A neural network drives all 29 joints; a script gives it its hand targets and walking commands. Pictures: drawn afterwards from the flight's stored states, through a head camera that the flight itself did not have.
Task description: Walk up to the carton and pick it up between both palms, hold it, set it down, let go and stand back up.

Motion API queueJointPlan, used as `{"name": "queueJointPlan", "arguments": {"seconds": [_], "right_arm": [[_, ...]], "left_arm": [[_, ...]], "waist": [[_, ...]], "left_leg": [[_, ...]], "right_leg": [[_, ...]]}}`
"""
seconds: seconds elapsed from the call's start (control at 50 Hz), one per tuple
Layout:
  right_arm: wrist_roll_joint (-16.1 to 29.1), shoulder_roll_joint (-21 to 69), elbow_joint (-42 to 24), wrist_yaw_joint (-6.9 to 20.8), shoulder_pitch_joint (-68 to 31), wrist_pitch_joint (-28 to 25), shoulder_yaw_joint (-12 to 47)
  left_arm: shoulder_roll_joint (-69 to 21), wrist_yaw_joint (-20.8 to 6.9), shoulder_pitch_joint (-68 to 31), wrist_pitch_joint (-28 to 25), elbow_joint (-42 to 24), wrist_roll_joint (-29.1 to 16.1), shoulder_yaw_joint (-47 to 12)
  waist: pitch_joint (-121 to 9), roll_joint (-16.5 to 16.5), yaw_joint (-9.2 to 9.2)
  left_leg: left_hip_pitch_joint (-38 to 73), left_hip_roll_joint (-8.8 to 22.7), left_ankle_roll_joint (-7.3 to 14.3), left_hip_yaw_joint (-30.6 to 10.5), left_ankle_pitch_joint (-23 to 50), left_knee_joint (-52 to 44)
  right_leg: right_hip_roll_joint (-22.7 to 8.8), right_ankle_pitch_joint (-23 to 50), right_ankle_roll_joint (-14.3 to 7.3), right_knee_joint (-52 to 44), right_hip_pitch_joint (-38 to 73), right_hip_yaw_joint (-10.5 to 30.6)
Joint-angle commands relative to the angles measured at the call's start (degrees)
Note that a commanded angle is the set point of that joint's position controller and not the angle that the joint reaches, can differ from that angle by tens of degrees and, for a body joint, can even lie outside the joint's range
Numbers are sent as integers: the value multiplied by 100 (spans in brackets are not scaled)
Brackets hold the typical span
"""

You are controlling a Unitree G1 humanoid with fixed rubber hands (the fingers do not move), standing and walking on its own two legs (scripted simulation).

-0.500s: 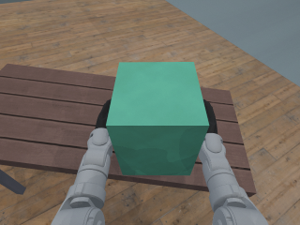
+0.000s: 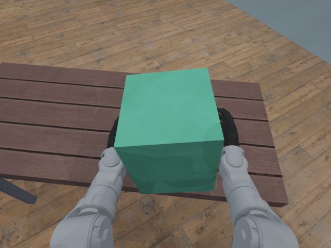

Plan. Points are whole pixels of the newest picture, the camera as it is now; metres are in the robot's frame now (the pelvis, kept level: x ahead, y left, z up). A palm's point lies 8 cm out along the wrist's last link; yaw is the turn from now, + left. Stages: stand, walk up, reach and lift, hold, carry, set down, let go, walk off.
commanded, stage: set down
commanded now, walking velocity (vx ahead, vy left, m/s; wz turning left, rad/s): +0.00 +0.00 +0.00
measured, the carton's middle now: (171, 135) +0.40 +0.00 +0.01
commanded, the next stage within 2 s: none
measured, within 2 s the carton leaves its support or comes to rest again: rests again in 0.62 s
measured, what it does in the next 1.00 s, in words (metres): stands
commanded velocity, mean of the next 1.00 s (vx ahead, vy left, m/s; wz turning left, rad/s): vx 0.00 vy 0.00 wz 0.00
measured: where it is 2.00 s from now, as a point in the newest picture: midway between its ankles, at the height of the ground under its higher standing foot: outside the picture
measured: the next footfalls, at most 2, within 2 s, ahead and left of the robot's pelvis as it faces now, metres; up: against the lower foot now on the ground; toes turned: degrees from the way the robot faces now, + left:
none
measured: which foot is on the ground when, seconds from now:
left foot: down 0.00-1.00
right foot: down 0.00-1.00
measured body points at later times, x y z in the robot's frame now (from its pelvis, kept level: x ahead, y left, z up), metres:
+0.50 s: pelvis +0.01 +0.01 -0.01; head +0.11 -0.01 +0.42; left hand +0.40 +0.14 -0.04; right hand +0.41 -0.15 -0.02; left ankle -0.02 +0.13 -0.75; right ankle +0.02 -0.12 -0.75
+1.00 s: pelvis -0.03 +0.00 -0.04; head +0.07 -0.02 +0.40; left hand +0.41 +0.17 -0.01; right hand +0.43 -0.17 -0.01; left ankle -0.02 +0.13 -0.75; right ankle +0.02 -0.12 -0.75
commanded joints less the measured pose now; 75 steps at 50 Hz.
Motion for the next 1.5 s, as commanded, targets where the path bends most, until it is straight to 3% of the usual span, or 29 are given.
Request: {"name": "queueJointPlan", "arguments": {"seconds": [0.0, 0.24, 0.28, 0.5, 0.6, 0.64, 0.66, 0.7, 0.72, 0.76, 0.8, 0.82, 0.84, 0.86, 0.96, 1.0, 1.04, 1.1, 1.16, 1.2, 1.22, 1.28, 1.3, 1.36, 1.38, 1.42, 1.44, 1.46, 1.48], "right_arm": [[-584, 3558, -359, 956, -3156, -431, 1868], [-518, 3707, 20, 950, -3076, -701, 2125], [-515, 3716, -33, 929, -3003, -756, 2187], [-363, 3583, 240, 995, -2945, -889, 2290], [-438, 2825, 389, 936, -2953, -909, 1831], [-199, 1090, 510, 744, -2867, -949, 1385], [16, 322, 703, 584, -2819, -955, 1136], [707, -814, 456, 346, -3294, -908, 951], [1089, -1084, 167, 258, -3435, -875, 1122], [1376, -915, -285, 194, -3709, -831, 1329], [1686, -1440, -155, 169, -3737, -720, 1428], [1822, -1684, -116, 145, -3771, -639, 1462], [1949, -1830, -75, 132, -3871, -564, 1445], [2134, -2090, -152, 109, -3820, -487, 1529], [2742, -2423, 23, 63, -3958, -70, 1855], [2994, -2472, 128, 51, -4126, 112, 2068], [3151, -2521, 404, 96, -4382, 327, 2216], [3416, -2489, 249, 173, -4334, 391, 2422], [3509, -2446, 245, 242, -4056, 445, 2589], [3519, -2365, 368, 289, -4080, 538, 2527], [3570, -2375, 237, 304, -3857, 520, 2577], [3409, -2265, 13, 276, -3899, 603, 2469], [3354, -2323, 7, 269, -4240, 656, 2264], [3279, -2265, -552, 209, -4021, 658, 2215], [3290, -2196, -879, 156, -3901, 643, 2257], [3209, -2225, -825, 131, -3983, 739, 2124], [3120, -2234, -952, 96, -3971, 774, 2035], [3202, -2087, -1356, 29, -3384, 727, 2205], [3070, -2197, -1261, -3, -3915, 815, 1974]], "left_arm": [[-3294, -702, -4422, -1019, -1053, 201, -1830], [-3406, -652, -4404, -1688, -529, -53, -2173], [-3414, -678, -4293, -1785, -356, -108, -2215], [-3456, -729, -3940, -2057, 362, -97, -2290], [-2733, -668, -3744, -2151, 584, -58, -1817], [-1079, -462, -3405, -2146, 758, -149, -1264], [-323, -316, -3198, -2134, 770, -257, -1007], [856, -63, -3318, -1958, 740, -536, -404], [1197, 16, -3383, -1886, 580, -762, -367], [965, 81, -3750, -1783, 267, -1079, -615], [1371, 108, -3858, -1684, 254, -1414, -824], [1537, 126, -3777, -1593, 424, -1513, -859], [1559, 137, -3942, -1504, 454, -1635, -1054], [1752, 126, -3777, -1397, 605, -1760, -1078], [1773, 59, -3895, -1003, 550, -2315, -1731], [1836, 23, -3997, -863, 670, -2497, -1847], [2017, -7, -4325, -765, 927, -2693, -1918], [2051, -10, -4445, -770, 550, -2853, -2156], [2146, -61, -4037, -696, 617, -2882, -2097], [2248, -110, -4330, -688, 589, -2893, -2150], [2271, -119, -4144, -655, 481, -2827, -2093], [2503, -153, -4261, -659, 515, -2870, -1976], [2507, -137, -4597, -678, 630, -2955, -2086], [2571, -117, -4340, -729, 395, -3127, -2140], [2583, -122, -4229, -715, 250, -3116, -2120], [2627, -104, -4300, -664, 182, -3116, -2082], [2634, -120, -4308, -610, 92, -3163, -2108], [2574, -170, -3566, -511, -166, -3119, -2005], [2687, -154, -4073, -522, 11, -3181, -2053]], "waist": [[-4461, -122, -74], [-5142, 104, -79], [-5253, -86, -81], [-4960, 67, -101], [-4847, -161, 1], [-5113, -187, 154], [-5235, -180, 166], [-5522, -210, 419], [-5771, -258, 516], [-6008, -393, 430], [-6419, -398, 270], [-6322, -486, 321], [-6350, -417, 183], [-6428, -492, 234], [-6248, -345, 21], [-6051, -397, 17], [-5515, -407, 134], [-5709, -122, 135], [-5501, -182, 225], [-5144, -81, 153], [-5168, 62, 222], [-4998, -211, 141], [-4914, -153, 15], [-5237, -72, 7], [-5369, -20, 97], [-5356, -55, 133], [-5483, -58, 41], [-5451, -257, 118], [-5366, -148, 63]], "left_leg": [[-80, -307, -199, 410, 1811, -87], [-554, -297, -288, 292, 2356, 472], [-664, -301, -266, 278, 2420, 523], [-706, -264, -336, 97, 2472, 792], [-751, -279, -247, 145, 2260, 880], [-904, -290, -227, 248, 2256, 928], [-978, -285, -229, 263, 2287, 999], [-1287, -304, -206, 282, 2364, 1208], [-1477, -329, -199, 282, 2425, 1295], [-1758, -371, -207, 250, 2400, 1441], [-1714, -363, -244, 245, 2394, 1544], [-1721, -344, -222, 267, 2233, 1636], [-1549, -326, -264, 261, 2285, 1664], [-1502, -328, -270, 291, 2254, 1777], [-1155, -303, -302, 232, 2231, 1870], [-1050, -298, -293, 206, 2275, 1973], [-1195, -299, -244, 194, 1830, 1866], [-1019, -318, -295, 177, 1798, 2021], [-1088, -377, -258, 122, 1672, 1974], [-1358, -406, -243, 101, 1188, 1869], [-1295, -406, -248, 134, 1181, 1854], [-1634, -512, -112, 130, 752, 1882], [-1810, -530, -108, 121, 367, 1818], [-1831, -548, -123, 85, 306, 1876], [-1808, -579, -132, 102, 397, 1921], [-1888, -582, -135, 84, 344, 1891], [-1908, -574, -134, 94, 278, 1924], [-1734, -591, -117, 108, 579, 1951], [-1892, -585, -144, 103, 220, 1866]], "right_leg": [[164, 2597, 55, 765, 3542, 70], [213, 3189, 42, 1281, 3055, 120], [223, 3340, 80, 1364, 3030, 133], [273, 3094, 31, 1547, 2289, 74], [243, 2751, 24, 1568, 2011, 161], [261, 2834, 53, 1705, 2075, 214], [269, 2892, 51, 1781, 2097, 274], [311, 2988, 65, 1970, 2136, 446], [333, 3105, 79, 2077, 2271, 509], [325, 3291, 124, 2250, 2372, 557], [369, 3144, 155, 2339, 2202, 496], [394, 2914, 141, 2360, 2021, 489], [439, 2786, 116, 2335, 1824, 391], [451, 2763, 101, 2358, 1779, 427], [477, 2069, -4, 2318, 1119, 285], [461, 1875, -26, 2329, 909, 280], [401, 1107, -33, 2302, 542, 278], [397, 979, -81, 2382, 294, 285], [309, 818, -81, 2349, 294, 351], [265, 213, -93, 2299, 151, 384], [277, 220, -95, 2318, 204, 422], [234, -485, -72, 2272, 442, 601], [242, -912, -94, 2242, 332, 576], [249, -950, -107, 2288, 492, 627], [230, -850, -106, 2281, 624, 676], [234, -970, -91, 2303, 647, 677], [228, -1048, -84, 2289, 648, 692], [237, -718, -53, 2209, 1147, 798], [223, -1068, -66, 2198, 898, 708]]}}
